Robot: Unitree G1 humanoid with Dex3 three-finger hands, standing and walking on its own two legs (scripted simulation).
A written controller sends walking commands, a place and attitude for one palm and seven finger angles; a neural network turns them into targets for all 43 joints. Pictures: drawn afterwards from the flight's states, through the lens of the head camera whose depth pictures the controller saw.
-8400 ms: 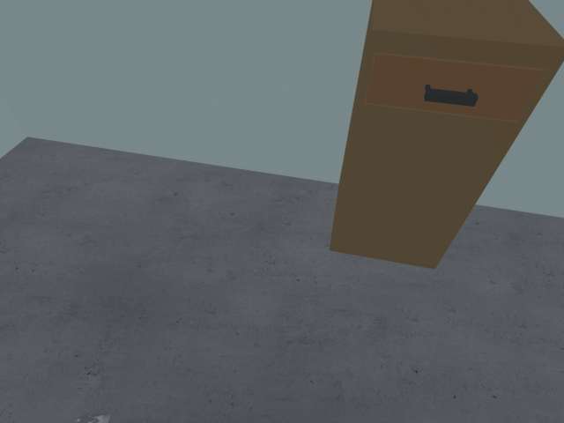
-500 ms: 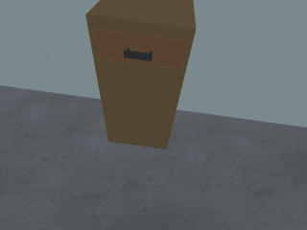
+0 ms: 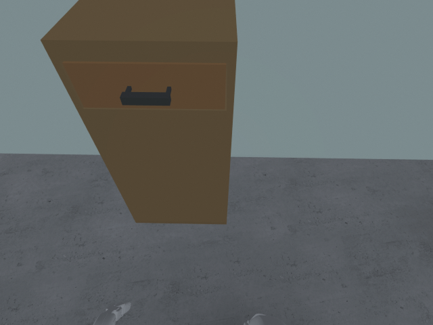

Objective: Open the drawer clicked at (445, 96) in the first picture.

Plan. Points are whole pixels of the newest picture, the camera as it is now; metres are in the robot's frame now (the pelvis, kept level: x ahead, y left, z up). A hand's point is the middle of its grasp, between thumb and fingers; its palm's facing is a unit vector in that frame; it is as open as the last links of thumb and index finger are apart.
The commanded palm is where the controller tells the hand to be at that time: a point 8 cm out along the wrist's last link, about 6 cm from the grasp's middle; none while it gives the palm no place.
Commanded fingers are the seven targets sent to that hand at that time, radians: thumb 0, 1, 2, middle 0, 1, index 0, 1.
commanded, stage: take the last steps up to it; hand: left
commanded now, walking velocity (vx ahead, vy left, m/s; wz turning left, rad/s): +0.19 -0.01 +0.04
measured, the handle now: (147, 94) +0.65 +0.19 +0.06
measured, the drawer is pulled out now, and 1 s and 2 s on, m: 0.00 0.00 0.00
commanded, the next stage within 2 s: come to a stop and stand still in 0.12 s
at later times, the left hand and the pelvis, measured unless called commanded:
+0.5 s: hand out of the picture +0.11 +0.17 -0.16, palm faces +0.06 -0.98 -0.16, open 7.4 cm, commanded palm none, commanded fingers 0.00 0.90 0.90 -0.20 -0.30 -0.20 -0.30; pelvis +0.13 +0.01 +0.02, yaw -2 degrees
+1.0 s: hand out of the picture +0.13 +0.14 -0.12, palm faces +0.06 -0.96 -0.29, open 7.3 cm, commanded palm none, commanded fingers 0.00 0.90 0.90 -0.20 -0.30 -0.20 -0.30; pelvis +0.08 -0.05 +0.03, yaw -1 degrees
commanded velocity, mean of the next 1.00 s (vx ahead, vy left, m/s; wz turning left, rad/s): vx -0.04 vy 0.05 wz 0.00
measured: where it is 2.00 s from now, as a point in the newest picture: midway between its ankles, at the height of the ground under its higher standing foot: outside the picture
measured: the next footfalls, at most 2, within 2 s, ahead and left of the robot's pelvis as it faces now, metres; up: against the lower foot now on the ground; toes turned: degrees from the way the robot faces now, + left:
left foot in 0.36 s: +0.21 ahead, +0.14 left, +0.00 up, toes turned +6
left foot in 1.24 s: +0.08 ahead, +0.13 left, +0.00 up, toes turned +1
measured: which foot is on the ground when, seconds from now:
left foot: up 0.00-0.34, down 0.36-0.68, up 0.70-1.00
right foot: down 0.00-1.00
